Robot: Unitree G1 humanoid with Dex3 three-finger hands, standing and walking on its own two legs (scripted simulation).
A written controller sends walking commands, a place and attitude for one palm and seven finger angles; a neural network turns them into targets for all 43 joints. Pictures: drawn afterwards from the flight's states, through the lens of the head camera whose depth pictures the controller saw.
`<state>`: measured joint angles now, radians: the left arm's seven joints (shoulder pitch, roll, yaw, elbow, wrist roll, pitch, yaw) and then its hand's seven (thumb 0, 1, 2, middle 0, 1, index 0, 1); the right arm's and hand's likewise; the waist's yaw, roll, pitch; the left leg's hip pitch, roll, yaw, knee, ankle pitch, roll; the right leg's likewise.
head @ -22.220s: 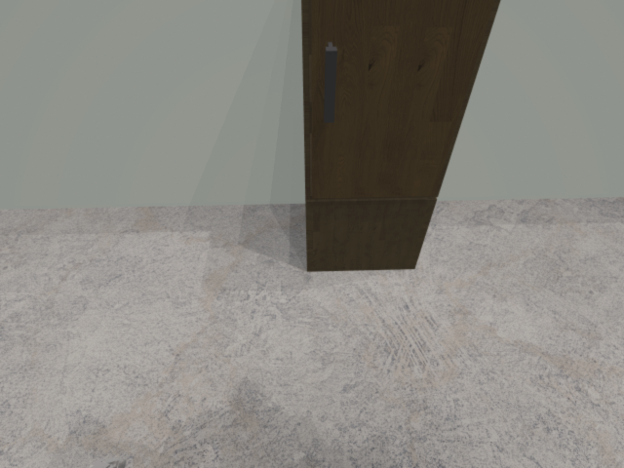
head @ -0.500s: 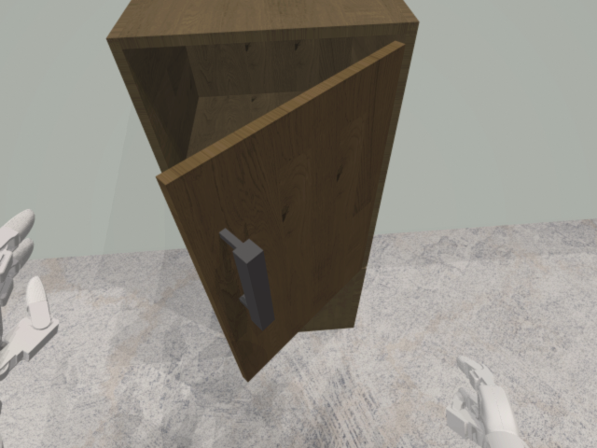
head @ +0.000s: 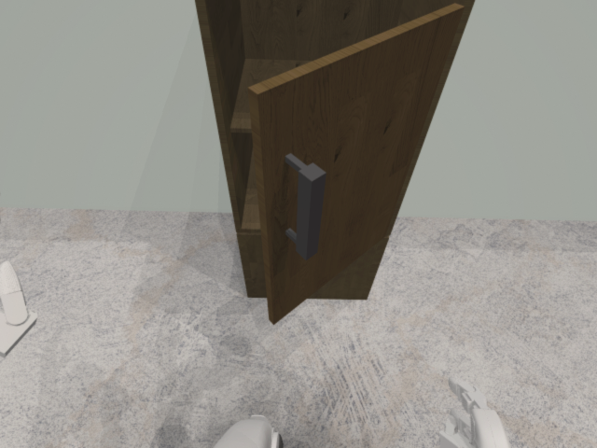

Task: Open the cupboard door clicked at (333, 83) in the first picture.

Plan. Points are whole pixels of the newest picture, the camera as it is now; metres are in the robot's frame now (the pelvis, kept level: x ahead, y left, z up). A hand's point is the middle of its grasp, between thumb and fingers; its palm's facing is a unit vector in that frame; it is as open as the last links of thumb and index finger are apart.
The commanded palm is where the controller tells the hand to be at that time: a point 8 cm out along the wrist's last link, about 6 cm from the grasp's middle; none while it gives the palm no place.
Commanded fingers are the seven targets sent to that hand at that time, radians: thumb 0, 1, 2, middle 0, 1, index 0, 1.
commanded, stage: step back with the hand held close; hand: left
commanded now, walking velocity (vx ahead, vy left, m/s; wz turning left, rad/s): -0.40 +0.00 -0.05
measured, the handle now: (299, 208) +0.43 +0.04 +0.07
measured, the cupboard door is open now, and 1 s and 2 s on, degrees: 42 42 42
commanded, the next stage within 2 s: stop stepping back and stand still in 0.16 s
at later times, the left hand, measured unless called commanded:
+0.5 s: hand out of the picture +0.10 +0.26 +0.18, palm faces +0.35 -0.83 -0.44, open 7.4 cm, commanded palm +0.06 +0.30 +0.19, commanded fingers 0.00 0.90 0.90 -0.20 -0.30 -0.20 -0.30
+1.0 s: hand out of the picture +0.06 +0.27 +0.18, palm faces +0.40 -0.82 -0.41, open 7.5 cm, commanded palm +0.01 +0.31 +0.19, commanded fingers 0.00 0.90 0.90 -0.20 -0.30 -0.20 -0.30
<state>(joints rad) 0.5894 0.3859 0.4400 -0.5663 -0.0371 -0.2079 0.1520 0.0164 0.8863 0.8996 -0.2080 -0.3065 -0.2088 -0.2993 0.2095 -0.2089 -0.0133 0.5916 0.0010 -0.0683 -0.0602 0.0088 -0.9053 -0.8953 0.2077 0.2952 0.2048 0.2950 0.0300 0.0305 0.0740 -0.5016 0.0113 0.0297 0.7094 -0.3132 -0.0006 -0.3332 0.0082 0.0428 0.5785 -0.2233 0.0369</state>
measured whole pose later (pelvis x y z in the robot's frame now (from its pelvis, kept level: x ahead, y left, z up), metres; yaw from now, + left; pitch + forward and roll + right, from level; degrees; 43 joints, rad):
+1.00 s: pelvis -0.16 +0.02 +0.02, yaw -5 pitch -1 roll +0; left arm 0.51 0.35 0.39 -0.37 -0.03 -0.21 0.16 0.02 0.89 0.90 -0.21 -0.31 -0.21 -0.30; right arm 0.32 -0.26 -0.03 0.69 -0.01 -0.13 -0.08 0.01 -0.91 -0.90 0.21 0.29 0.20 0.29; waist 0.00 0.01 -0.04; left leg -0.27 0.04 0.05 0.54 -0.25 0.04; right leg -0.16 0.02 -0.05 0.48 -0.30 -0.04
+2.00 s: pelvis -0.19 +0.07 +0.02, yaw -5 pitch +0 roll -2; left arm 0.55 0.37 0.38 -0.42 -0.04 -0.18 0.15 0.02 0.89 0.90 -0.21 -0.31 -0.21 -0.30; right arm 0.22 -0.21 0.00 0.62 0.00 -0.12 -0.07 0.01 -0.91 -0.90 0.21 0.29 0.20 0.29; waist 0.00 0.03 0.03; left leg -0.27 0.03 0.05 0.43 -0.16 0.02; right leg -0.16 0.01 -0.04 0.34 -0.17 0.01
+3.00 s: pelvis -0.18 +0.05 +0.02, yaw -5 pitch -1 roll +0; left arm 0.30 0.10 0.02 1.13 0.02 0.00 0.04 0.01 0.92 0.90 -0.20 -0.30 -0.20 -0.30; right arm 0.31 -0.10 -0.01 1.13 -0.03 0.02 -0.03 0.01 -0.92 -0.90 0.20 0.29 0.20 0.29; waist -0.01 0.02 0.01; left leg -0.26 0.01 0.04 0.47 -0.19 0.01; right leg -0.19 -0.01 -0.05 0.47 -0.26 -0.01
